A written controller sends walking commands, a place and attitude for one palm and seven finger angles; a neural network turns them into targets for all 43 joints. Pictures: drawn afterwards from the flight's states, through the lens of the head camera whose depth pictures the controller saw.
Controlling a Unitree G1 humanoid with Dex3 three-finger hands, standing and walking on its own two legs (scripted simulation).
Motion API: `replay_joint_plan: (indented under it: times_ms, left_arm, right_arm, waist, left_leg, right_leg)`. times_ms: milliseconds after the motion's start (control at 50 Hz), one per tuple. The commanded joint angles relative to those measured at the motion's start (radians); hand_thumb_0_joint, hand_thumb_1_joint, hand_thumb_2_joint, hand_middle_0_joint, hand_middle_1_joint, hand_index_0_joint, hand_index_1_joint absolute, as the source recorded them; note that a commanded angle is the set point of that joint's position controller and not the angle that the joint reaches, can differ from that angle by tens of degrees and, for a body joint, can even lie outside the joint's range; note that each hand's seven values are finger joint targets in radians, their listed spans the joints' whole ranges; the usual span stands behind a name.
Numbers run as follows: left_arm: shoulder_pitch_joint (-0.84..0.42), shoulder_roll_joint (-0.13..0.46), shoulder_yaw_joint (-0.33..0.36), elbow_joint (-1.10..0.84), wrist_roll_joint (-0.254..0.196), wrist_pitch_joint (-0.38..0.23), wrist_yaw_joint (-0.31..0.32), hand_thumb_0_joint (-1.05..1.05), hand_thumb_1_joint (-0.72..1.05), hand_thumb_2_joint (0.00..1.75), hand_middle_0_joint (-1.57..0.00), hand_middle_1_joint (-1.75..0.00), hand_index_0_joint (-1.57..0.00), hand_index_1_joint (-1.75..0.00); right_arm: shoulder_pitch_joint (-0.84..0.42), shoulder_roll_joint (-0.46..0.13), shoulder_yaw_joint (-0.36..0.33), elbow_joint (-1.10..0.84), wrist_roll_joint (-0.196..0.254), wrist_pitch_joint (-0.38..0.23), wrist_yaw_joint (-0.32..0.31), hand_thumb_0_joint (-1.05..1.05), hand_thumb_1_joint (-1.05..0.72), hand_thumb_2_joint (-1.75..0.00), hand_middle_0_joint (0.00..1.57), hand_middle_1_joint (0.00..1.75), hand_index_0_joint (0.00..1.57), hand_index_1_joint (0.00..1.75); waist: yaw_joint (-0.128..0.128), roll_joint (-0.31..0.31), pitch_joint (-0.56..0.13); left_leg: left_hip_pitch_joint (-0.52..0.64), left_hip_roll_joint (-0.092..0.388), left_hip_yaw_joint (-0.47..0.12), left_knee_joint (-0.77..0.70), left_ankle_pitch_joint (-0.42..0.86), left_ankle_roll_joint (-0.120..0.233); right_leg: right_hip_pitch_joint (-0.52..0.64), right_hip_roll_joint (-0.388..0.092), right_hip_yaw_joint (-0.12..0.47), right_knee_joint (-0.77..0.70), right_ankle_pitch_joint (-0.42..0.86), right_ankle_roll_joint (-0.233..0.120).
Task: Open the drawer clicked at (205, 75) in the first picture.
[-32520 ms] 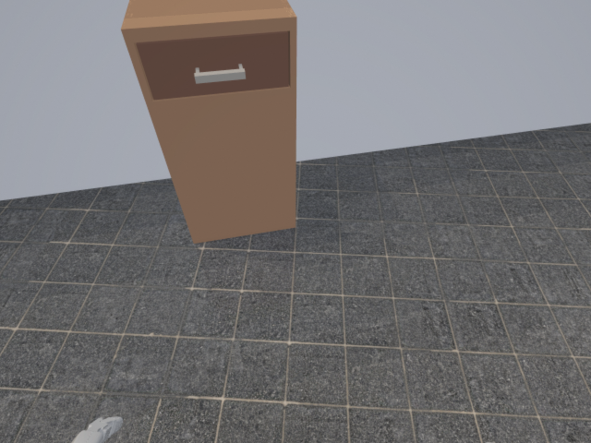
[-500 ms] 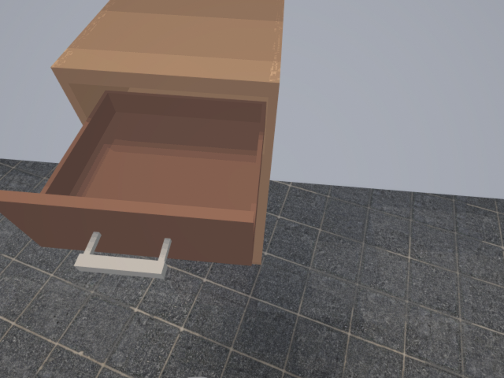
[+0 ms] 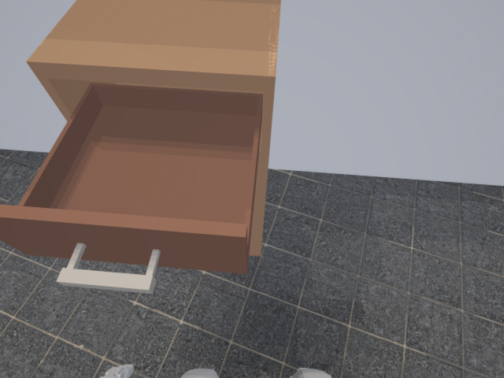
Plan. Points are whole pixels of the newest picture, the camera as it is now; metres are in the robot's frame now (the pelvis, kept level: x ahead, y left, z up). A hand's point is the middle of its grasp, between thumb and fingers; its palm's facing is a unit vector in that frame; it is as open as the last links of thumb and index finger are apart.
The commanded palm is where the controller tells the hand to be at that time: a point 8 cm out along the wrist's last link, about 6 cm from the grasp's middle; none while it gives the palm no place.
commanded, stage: come to a stop and stand still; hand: left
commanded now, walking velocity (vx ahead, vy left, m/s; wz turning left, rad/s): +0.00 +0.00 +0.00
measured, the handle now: (112, 267) +0.26 +0.24 +0.00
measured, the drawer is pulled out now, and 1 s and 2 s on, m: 0.30 0.30 0.30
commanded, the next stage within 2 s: look again from close up in 0.56 s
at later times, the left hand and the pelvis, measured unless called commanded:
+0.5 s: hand out of the picture +0.00 +0.18 -0.16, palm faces -0.03 -0.97 -0.23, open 7.4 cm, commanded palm none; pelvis -0.03 +0.00 +0.00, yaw -3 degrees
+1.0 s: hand out of the picture +0.00 +0.16 -0.17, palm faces -0.01 -0.98 -0.17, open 7.4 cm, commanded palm none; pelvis -0.01 +0.00 +0.00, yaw -3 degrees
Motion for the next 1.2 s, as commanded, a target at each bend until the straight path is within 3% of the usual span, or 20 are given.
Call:
replay_joint_plan:
  times_ms: [0, 20, 40, 60, 80, 100, 120, 140, 160, 180, 200, 240, 320, 400, 500, 580, 700, 820, 1020, 1180]
  left_arm:
    - [0.179, 0.17, 0.013, -0.041, 0.017, -0.064, 0.023, 0.0, 0.9, 0.9, -0.2, -0.3, -0.2, -0.3]
    - [0.183, 0.144, -0.005, -0.052, 0.025, -0.072, 0.034, 0.0, 0.9, 0.9, -0.2, -0.3, -0.2, -0.3]
    - [0.163, 0.159, -0.017, -0.074, 0.044, -0.071, 0.029, 0.0, 0.9, 0.9, -0.2, -0.3, -0.2, -0.3]
    - [0.13, 0.17, -0.015, -0.08, 0.037, -0.066, 0.023, 0.0, 0.9, 0.9, -0.2, -0.3, -0.2, -0.3]
    - [0.103, 0.173, -0.014, -0.085, 0.029, -0.06, 0.025, 0.0, 0.9, 0.9, -0.2, -0.3, -0.2, -0.3]
    - [0.08, 0.153, -0.021, -0.093, 0.016, -0.055, 0.025, 0.0, 0.9, 0.9, -0.2, -0.3, -0.2, -0.3]
    - [0.093, 0.122, -0.025, -0.1, 0.009, -0.047, 0.024, 0.0, 0.9, 0.9, -0.2, -0.3, -0.2, -0.3]
    - [0.113, 0.099, -0.026, -0.106, 0.01, -0.034, 0.026, 0.0, 0.9, 0.9, -0.2, -0.3, -0.2, -0.3]
    - [0.119, 0.09, -0.031, -0.098, 0.013, -0.019, 0.022, 0.0, 0.9, 0.9, -0.2, -0.3, -0.2, -0.3]
    - [0.137, 0.087, -0.035, -0.083, 0.014, -0.014, 0.018, 0.0, 0.9, 0.9, -0.2, -0.3, -0.2, -0.3]
    - [0.168, 0.086, -0.039, -0.071, 0.015, -0.014, 0.015, 0.0, 0.9, 0.9, -0.2, -0.3, -0.2, -0.3]
    - [0.183, 0.098, -0.043, -0.061, 0.018, -0.025, 0.006, 0.0, 0.9, 0.9, -0.2, -0.3, -0.2, -0.3]
    - [0.163, 0.116, -0.038, -0.07, 0.017, -0.033, -0.002, 0.0, 0.9, 0.9, -0.2, -0.3, -0.2, -0.3]
    - [0.183, 0.106, -0.037, -0.058, 0.016, -0.036, -0.005, 0.0, 0.9, 0.9, -0.2, -0.3, -0.2, -0.3]
    - [0.217, 0.091, -0.041, -0.022, 0.014, -0.042, -0.007, 0.0, 0.9, 0.9, -0.2, -0.3, -0.2, -0.3]
    - [0.24, 0.076, -0.046, 0.011, 0.012, -0.048, -0.006, 0.0, 0.9, 0.9, -0.2, -0.3, -0.2, -0.3]
    - [0.268, 0.063, -0.055, 0.061, 0.009, -0.055, -0.002, 0.0, 0.9, 0.9, -0.2, -0.3, -0.2, -0.3]
    - [0.269, 0.05, -0.056, 0.087, 0.01, -0.052, 0.002, 0.0, 0.9, 0.9, -0.2, -0.3, -0.2, -0.3]
    - [0.268, 0.043, -0.053, 0.099, 0.013, -0.056, 0.004, 0.0, 0.9, 0.9, -0.2, -0.3, -0.2, -0.3]
    - [0.276, 0.041, -0.053, 0.103, 0.014, -0.052, 0.002, 0.0, 0.9, 0.9, -0.2, -0.3, -0.2, -0.3]
  right_arm:
    - [0.034, -0.057, -0.021, -0.158, 0.014, -0.031, 0.019, 0.0, -0.9, -0.9, 0.2, 0.3, 0.2, 0.3]
    - [0.039, -0.048, -0.016, -0.154, 0.018, -0.027, 0.015, 0.0, -0.9, -0.9, 0.2, 0.3, 0.2, 0.3]
    - [0.061, -0.034, -0.019, -0.168, 0.026, -0.032, 0.015, 0.0, -0.9, -0.9, 0.2, 0.3, 0.2, 0.3]
    - [0.061, -0.027, -0.018, -0.152, 0.019, -0.023, 0.021, 0.0, -0.9, -0.9, 0.2, 0.3, 0.2, 0.3]
    - [0.089, -0.045, -0.016, -0.133, 0.021, -0.017, 0.025, 0.0, -0.9, -0.9, 0.2, 0.3, 0.2, 0.3]
    - [0.144, -0.073, -0.016, -0.118, 0.019, -0.023, 0.023, 0.0, -0.9, -0.9, 0.2, 0.3, 0.2, 0.3]
    - [0.162, -0.11, -0.021, -0.113, 0.014, -0.031, 0.019, 0.0, -0.9, -0.9, 0.2, 0.3, 0.2, 0.3]
    - [0.15, -0.129, -0.018, -0.121, 0.009, -0.035, 0.017, 0.0, -0.9, -0.9, 0.2, 0.3, 0.2, 0.3]
    - [0.112, -0.134, -0.012, -0.117, 0.005, -0.035, 0.02, 0.0, -0.9, -0.9, 0.2, 0.3, 0.2, 0.3]
    - [0.07, -0.135, -0.008, -0.116, 0.002, -0.036, 0.02, 0.0, -0.9, -0.9, 0.2, 0.3, 0.2, 0.3]
    - [0.04, -0.13, -0.003, -0.126, 0.002, -0.034, 0.019, 0.0, -0.9, -0.9, 0.2, 0.3, 0.2, 0.3]
    - [0.035, -0.111, 0.0, -0.132, 0.008, -0.029, 0.022, 0.0, -0.9, -0.9, 0.2, 0.3, 0.2, 0.3]
    - [0.116, -0.099, -0.001, -0.098, 0.006, -0.028, 0.024, 0.0, -0.9, -0.9, 0.2, 0.3, 0.2, 0.3]
    - [0.14, -0.105, 0.002, -0.072, 0.004, -0.033, 0.025, 0.0, -0.9, -0.9, 0.2, 0.3, 0.2, 0.3]
    - [0.162, -0.095, 0.012, -0.031, 0.007, -0.038, 0.023, 0.0, -0.9, -0.9, 0.2, 0.3, 0.2, 0.3]
    - [0.19, -0.092, 0.02, 0.01, 0.011, -0.052, 0.02, 0.0, -0.9, -0.9, 0.2, 0.3, 0.2, 0.3]
    - [0.202, -0.085, 0.031, 0.062, 0.019, -0.063, 0.013, 0.0, -0.9, -0.9, 0.2, 0.3, 0.2, 0.3]
    - [0.191, -0.074, 0.033, 0.091, 0.02, -0.06, 0.01, 0.0, -0.9, -0.9, 0.2, 0.3, 0.2, 0.3]
    - [0.165, -0.064, 0.031, 0.103, 0.021, -0.061, 0.007, 0.0, -0.9, -0.9, 0.2, 0.3, 0.2, 0.3]
    - [0.154, -0.07, 0.031, 0.102, 0.02, -0.06, 0.006, 0.0, -0.9, -0.9, 0.2, 0.3, 0.2, 0.3]
  waist:
    - [0.019, -0.284, -0.314]
    - [0.009, -0.267, -0.286]
    - [-0.014, -0.131, -0.208]
    - [-0.035, -0.042, -0.205]
    - [-0.061, -0.142, -0.195]
    - [-0.076, -0.188, -0.211]
    - [-0.06, -0.139, -0.222]
    - [-0.04, -0.073, -0.189]
    - [-0.022, 0.083, -0.094]
    - [-0.002, 0.15, -0.021]
    - [0.014, 0.129, 0.03]
    - [0.006, 0.019, 0.038]
    - [-0.027, -0.058, -0.046]
    - [-0.026, -0.017, -0.071]
    - [-0.018, -0.031, -0.049]
    - [-0.012, -0.009, -0.071]
    - [-0.006, -0.026, -0.096]
    - [-0.006, -0.019, -0.054]
    - [-0.005, -0.047, -0.058]
    - [-0.005, -0.006, -0.049]
  left_leg:
    - [-0.178, -0.042, 0.009, 0.347, -0.154, -0.002]
    - [-0.219, -0.022, -0.067, 0.368, -0.259, -0.006]
    - [-0.19, -0.061, -0.027, 0.236, -0.256, -0.014]
    - [-0.109, -0.07, 0.018, 0.135, -0.179, -0.019]
    - [-0.016, -0.066, 0.023, 0.056, -0.033, -0.009]
    - [0.088, -0.03, -0.012, 0.007, 0.195, 0.012]
    - [0.147, 0.047, -0.077, 0.023, 0.416, 0.038]
    - [0.101, 0.101, -0.138, -0.022, 0.441, 0.067]
    - [0.021, 0.123, -0.177, -0.11, 0.343, 0.09]
    - [-0.062, 0.131, -0.215, -0.174, 0.205, 0.101]
    - [-0.113, 0.108, -0.213, -0.201, 0.053, 0.094]
    - [-0.089, 0.039, -0.153, -0.188, -0.126, 0.053]
    - [0.034, 0.009, -0.104, -0.15, -0.122, 0.03]
    - [0.037, 0.02, -0.115, -0.179, -0.138, 0.031]
    - [0.021, 0.021, -0.112, -0.187, -0.104, 0.028]
    - [0.044, 0.035, -0.114, -0.199, -0.028, 0.033]
    - [0.092, 0.042, -0.089, -0.162, 0.164, 0.033]
    - [0.088, 0.042, -0.087, -0.173, 0.139, 0.033]
    - [0.117, 0.042, -0.082, -0.164, 0.191, 0.032]
    - [0.122, 0.043, -0.084, -0.182, 0.165, 0.031]
  right_leg:
    - [0.359, -0.278, 0.329, -0.315, 1.186, -0.102]
    - [0.374, -0.315, 0.285, -0.301, 1.245, -0.173]
    - [0.293, -0.288, 0.178, -0.281, 1.189, -0.149]
    - [0.251, -0.23, 0.186, -0.237, 1.137, -0.122]
    - [0.185, -0.184, 0.155, -0.212, 1.029, -0.1]
    - [0.118, -0.14, 0.105, -0.193, 0.883, -0.068]
    - [0.066, -0.085, 0.063, -0.202, 0.642, -0.033]
    - [0.061, -0.042, 0.046, -0.227, 0.376, -0.015]
    - [0.053, -0.015, 0.039, -0.222, 0.133, -0.007]
    - [0.068, -0.01, 0.02, -0.23, 0.042, -0.004]
    - [0.067, -0.012, 0.039, -0.27, 0.057, -0.013]
    - [0.022, -0.044, 0.108, -0.38, 0.073, -0.03]
    - [-0.037, -0.075, 0.14, -0.465, -0.053, -0.033]
    - [-0.027, -0.069, 0.125, -0.467, -0.059, -0.026]
    - [-0.016, -0.076, 0.128, -0.482, -0.03, -0.03]
    - [0.036, -0.075, 0.108, -0.457, 0.104, -0.027]
    - [0.094, -0.084, 0.096, -0.434, 0.285, -0.023]
    - [0.084, -0.081, 0.092, -0.445, 0.264, -0.021]
    - [0.094, -0.087, 0.088, -0.451, 0.324, -0.014]
    - [0.092, -0.083, 0.086, -0.463, 0.297, -0.014]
